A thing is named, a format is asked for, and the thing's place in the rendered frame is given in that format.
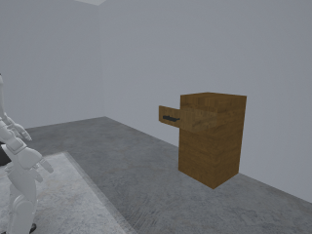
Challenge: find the left robot forearm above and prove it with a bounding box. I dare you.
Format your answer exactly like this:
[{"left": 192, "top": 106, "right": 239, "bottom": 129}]
[{"left": 2, "top": 112, "right": 15, "bottom": 128}]

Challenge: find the drawer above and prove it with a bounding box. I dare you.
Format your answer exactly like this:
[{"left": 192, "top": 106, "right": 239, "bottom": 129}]
[{"left": 159, "top": 105, "right": 217, "bottom": 133}]

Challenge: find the handle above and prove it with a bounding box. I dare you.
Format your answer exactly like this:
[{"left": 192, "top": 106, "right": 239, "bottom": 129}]
[{"left": 163, "top": 115, "right": 179, "bottom": 122}]

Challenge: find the right robot forearm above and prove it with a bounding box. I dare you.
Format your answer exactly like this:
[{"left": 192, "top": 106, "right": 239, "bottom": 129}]
[{"left": 0, "top": 117, "right": 27, "bottom": 155}]

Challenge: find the robot right thigh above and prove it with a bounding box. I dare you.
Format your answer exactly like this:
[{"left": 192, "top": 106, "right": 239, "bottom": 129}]
[{"left": 0, "top": 142, "right": 37, "bottom": 213}]

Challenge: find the left robot hand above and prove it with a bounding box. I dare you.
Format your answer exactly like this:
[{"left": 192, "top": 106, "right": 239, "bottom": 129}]
[{"left": 8, "top": 123, "right": 32, "bottom": 141}]

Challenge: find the robot thigh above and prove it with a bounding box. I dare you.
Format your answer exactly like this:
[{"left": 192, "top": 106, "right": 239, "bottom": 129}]
[
  {"left": 0, "top": 142, "right": 37, "bottom": 213},
  {"left": 10, "top": 183, "right": 22, "bottom": 195}
]

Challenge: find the right robot hand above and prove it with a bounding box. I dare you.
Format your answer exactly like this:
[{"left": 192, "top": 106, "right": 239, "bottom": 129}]
[{"left": 17, "top": 147, "right": 54, "bottom": 182}]

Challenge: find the cabinet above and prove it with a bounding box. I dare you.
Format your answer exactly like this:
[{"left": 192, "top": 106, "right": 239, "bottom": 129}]
[{"left": 178, "top": 92, "right": 247, "bottom": 189}]

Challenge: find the robot left thigh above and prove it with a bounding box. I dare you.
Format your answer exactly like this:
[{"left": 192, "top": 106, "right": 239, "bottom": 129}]
[{"left": 10, "top": 183, "right": 22, "bottom": 195}]

